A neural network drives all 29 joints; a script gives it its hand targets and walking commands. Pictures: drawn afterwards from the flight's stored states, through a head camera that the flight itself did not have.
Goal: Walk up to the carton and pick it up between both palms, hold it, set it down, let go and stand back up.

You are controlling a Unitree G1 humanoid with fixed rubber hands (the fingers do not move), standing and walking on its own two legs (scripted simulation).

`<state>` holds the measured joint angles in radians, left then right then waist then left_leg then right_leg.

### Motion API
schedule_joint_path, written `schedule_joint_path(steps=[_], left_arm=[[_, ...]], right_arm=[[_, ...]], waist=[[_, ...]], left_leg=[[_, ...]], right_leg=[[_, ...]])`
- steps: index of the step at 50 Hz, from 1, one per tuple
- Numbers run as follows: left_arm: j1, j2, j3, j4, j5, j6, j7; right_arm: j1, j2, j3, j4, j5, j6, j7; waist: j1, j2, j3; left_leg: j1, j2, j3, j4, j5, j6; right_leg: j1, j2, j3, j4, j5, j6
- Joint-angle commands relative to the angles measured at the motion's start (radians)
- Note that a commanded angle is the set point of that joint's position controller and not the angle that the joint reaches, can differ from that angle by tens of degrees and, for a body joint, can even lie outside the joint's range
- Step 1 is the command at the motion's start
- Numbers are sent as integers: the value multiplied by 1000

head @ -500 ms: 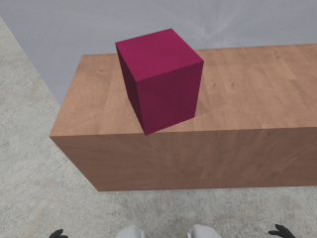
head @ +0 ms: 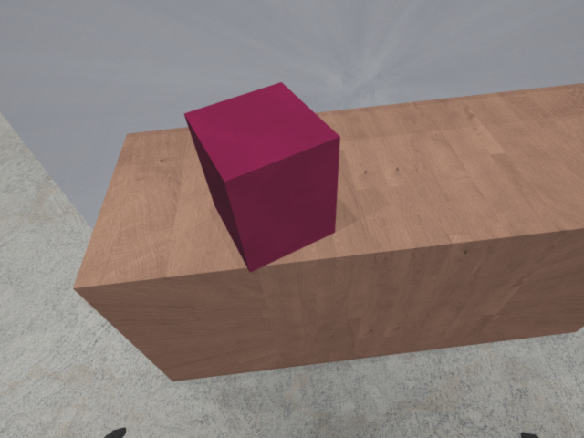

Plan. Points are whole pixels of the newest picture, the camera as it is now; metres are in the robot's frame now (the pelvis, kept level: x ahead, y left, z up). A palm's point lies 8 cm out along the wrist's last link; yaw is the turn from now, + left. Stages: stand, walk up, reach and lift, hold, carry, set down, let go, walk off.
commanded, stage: walk up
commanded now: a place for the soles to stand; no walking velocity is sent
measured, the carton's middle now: (265, 178) +0.58 +0.07 +0.00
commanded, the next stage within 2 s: none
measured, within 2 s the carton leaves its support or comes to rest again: neither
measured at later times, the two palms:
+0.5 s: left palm (63, 413) +0.19 +0.38 -0.11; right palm out of the picture +0.11 -0.27 -0.08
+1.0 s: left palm (133, 317) +0.35 +0.32 -0.12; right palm (489, 357) +0.25 -0.29 -0.13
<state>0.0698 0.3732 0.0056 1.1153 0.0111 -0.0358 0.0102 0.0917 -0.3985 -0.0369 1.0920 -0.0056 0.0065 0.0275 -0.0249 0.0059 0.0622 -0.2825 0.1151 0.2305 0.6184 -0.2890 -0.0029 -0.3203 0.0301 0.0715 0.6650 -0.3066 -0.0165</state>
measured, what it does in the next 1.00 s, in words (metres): walks ahead: right foot, then left foot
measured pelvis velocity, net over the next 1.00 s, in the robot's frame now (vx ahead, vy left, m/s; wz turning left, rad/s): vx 0.18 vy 0.03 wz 0.07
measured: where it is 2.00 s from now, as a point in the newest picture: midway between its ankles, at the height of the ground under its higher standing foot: outside the picture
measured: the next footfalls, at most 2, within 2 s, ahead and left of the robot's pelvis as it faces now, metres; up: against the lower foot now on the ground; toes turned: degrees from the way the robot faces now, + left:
right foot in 0.68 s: +0.34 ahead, -0.06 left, +0.00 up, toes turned -5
left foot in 1.00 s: +0.22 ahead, +0.16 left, +0.00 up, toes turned +5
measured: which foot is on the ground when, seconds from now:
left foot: down 0.00-0.72, up 0.74-0.98, down 1.00-1.00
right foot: down 0.00-0.26, up 0.28-0.66, down 0.68-1.00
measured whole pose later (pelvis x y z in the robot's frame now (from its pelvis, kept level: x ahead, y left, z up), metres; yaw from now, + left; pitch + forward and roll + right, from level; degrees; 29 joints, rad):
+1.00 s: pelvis +0.18 +0.03 -0.03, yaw +4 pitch -3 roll +0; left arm -0.07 0.35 0.04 0.86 0.03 0.04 0.01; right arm 0.18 -0.40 -0.05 0.96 0.00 0.00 -0.04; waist -0.02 -0.01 0.20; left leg -0.37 0.05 0.03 0.86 -0.44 0.01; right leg -0.48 -0.05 -0.17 0.78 -0.25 -0.08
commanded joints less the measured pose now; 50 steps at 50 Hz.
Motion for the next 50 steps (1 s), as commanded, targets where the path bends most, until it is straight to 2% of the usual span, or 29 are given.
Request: schedule_joint_path(steps=[1, 3, 4, 8, 10, 12, 13, 14, 15, 16, 17, 18, 20, 21, 22, 24, 26, 28, 30, 32, 34, 35, 36, 37, 39, 41, 43, 46, 50], left_arm=[[-28, 271, 62, -48, 11, -27, 15], [163, 363, 118, -82, 27, -21, -11], [147, 370, 118, -82, 29, -22, -7], [105, 317, 128, -153, 21, -20, -7], [83, 307, 120, -180, 8, -22, -19], [-59, 256, 99, -206, 1, -3, -29], [-36, 112, 62, -224, -2, -11, -25], [17, 174, 74, -219, 0, 3, -22], [18, 275, 93, -188, 16, 4, -18], [50, 304, 95, -199, 9, -3, -20], [75, 282, 96, -161, 0, -12, -25], [69, 277, 101, -151, -4, -12, -33], [116, 231, 89, -154, -7, -23, -42], [66, 232, 90, -177, 1, -19, -50], [66, 193, 82, -164, -9, -12, -49], [53, 185, 69, -199, -12, -3, -41], [-13, 160, 62, -225, -21, 12, -37], [6, 147, 63, -194, -17, 28, -35], [18, 144, 64, -174, -26, 21, -29], [-19, 170, 79, -179, -7, 24, -19], [98, 213, 96, -146, -6, 17, -13], [141, 288, 115, -157, 4, 17, -3], [129, 265, 95, -186, -5, 9, 12], [10, 264, 100, -215, -16, 17, 17], [-54, 211, 102, -236, -13, 32, 23], [-92, 222, 108, -267, -2, 45, 27], [-143, 210, 122, -302, 31, 51, 20], [-114, 232, 114, -320, 30, 55, 15], [-184, 202, 98, -335, 12, 74, 10]], right_arm=[[-59, -201, -49, -74, -1, -12, -2], [1, -233, -85, -122, -15, -38, 22], [-50, -219, -72, -140, -12, -34, 27], [5, -234, -91, -142, -30, -46, 22], [42, -195, -102, -163, -38, -66, 17], [282, -233, -132, -71, -29, -76, 1], [473, -321, -152, -49, -46, -88, -19], [333, -372, -157, -89, -36, -89, -23], [262, -386, -155, -111, -14, -80, -14], [183, -379, -158, -158, -6, -81, -12], [120, -304, -136, -167, -18, -81, -14], [134, -248, -105, -174, -18, -94, -13], [210, -244, -100, -161, -16, -104, -15], [273, -236, -92, -159, -3, -107, -20], [284, -222, -83, -145, 5, -104, -23], [258, -249, -90, -179, 8, -104, -34], [255, -218, -78, -191, 1, -91, -41], [198, -231, -83, -202, -5, -81, -47], [167, -201, -73, -201, 3, -68, -51], [152, -208, -67, -206, 21, -63, -55], [179, -177, -57, -210, 27, -55, -57], [194, -146, -42, -211, 45, -54, -55], [273, -104, -23, -198, 56, -43, -64], [331, -153, -42, -169, 44, -22, -83], [256, -189, -51, -160, 29, -22, -79], [271, -204, -59, -143, 26, -6, -68], [335, -201, -65, -130, 17, -8, -75], [288, -174, -62, -120, -1, -10, -77], [358, -185, -71, -119, -28, -11, -72]], waist=[[12, -112, -82], [48, -243, -110], [85, -262, -37], [76, -183, -32], [25, -121, -41], [-135, 1, -79], [-197, 327, -95], [-102, 182, -67], [-97, 170, -4], [-59, 108, 68], [-18, 47, 97], [1, 73, 184], [-12, 88, 90], [-38, 22, 107], [-25, 102, 104], [-12, 111, 104], [-18, 159, 132], [9, 109, 84], [20, 171, 39], [13, 127, -22], [75, -8, -118], [130, -150, -188], [73, -192, -207], [39, -202, -260], [38, -107, -215], [18, -179, -210], [10, -229, -216], [24, -185, -198], [-58, -137, -156]], left_leg=[[96, 14, -141, -57, -144, 38], [-104, -44, -175, 101, -422, 53], [-249, -75, -161, 170, -341, 30], [-315, -30, -219, 166, -223, 24], [-170, -30, -177, 37, -116, 41], [398, -62, -176, -235, -12, 54], [522, 148, -554, -421, -241, 35], [427, 319, -825, -515, -511, 85], [314, 343, -834, -558, -654, 142], [223, 349, -794, -537, -595, 165], [186, 260, -638, -514, -434, 138], [136, 208, -527, -487, -282, 134], [255, 152, -374, -411, 84, 153], [278, 168, -363, -367, 339, 129], [293, 143, -274, -356, 508, 113], [279, 154, -262, -332, 749, 114], [201, 114, -212, -343, 816, 68], [177, 113, -198, -274, 860, 61], [121, 96, -174, -203, 734, 92], [95, 73, -182, -87, 794, 91], [53, 6, -139, 136, 658, 40], [-57, -97, -148, 428, 422, 2], [-128, -190, -226, 525, -296, 13], [-79, -110, -301, 531, -375, 22], [-64, -96, -266, 536, -337, 25], [-66, -93, -250, 521, -307, 23], [-65, -56, -225, 341, -268, 3], [-73, -62, -189, 272, -209, 5], [80, -70, -179, 118, -16, 56]], right_leg=[[-92, -164, 297, -317, -106, -80], [79, -201, 466, -409, -658, -158], [159, -271, 551, -462, -640, -211], [291, -266, 411, -397, -320, -210], [194, -284, 350, -331, -69, -198], [-187, -146, 143, -44, -31, -107], [-420, 74, -19, 347, -233, -45], [-523, 77, 14, 461, -249, -10], [-492, 5, 49, 469, -213, -3], [-441, -56, 83, 447, -138, -19], [-382, -64, 87, 418, -87, -4], [-358, -87, 104, 409, -20, 12], [-326, -94, 25, 299, 11, 30], [-326, -96, 21, 276, 34, 29], [-331, -81, 1, 266, 79, 29], [-288, -81, -36, 205, 75, 20], [-257, -87, -88, 140, 99, 11], [-109, -79, -135, 84, 135, 0], [22, -71, -134, -4, 190, -11], [134, -22, -167, -52, 234, -39], [326, -47, -129, -164, 525, -76], [428, -263, 102, -189, 830, -181], [428, -425, 307, -204, 936, -288], [372, -460, 352, -219, 656, -326], [252, -362, 212, -271, 466, -267], [155, -326, 103, -266, 256, -219], [161, -277, 44, -204, 214, -208], [116, -340, 51, -106, 537, -226], [-163, -276, 7, -3, 219, -150]])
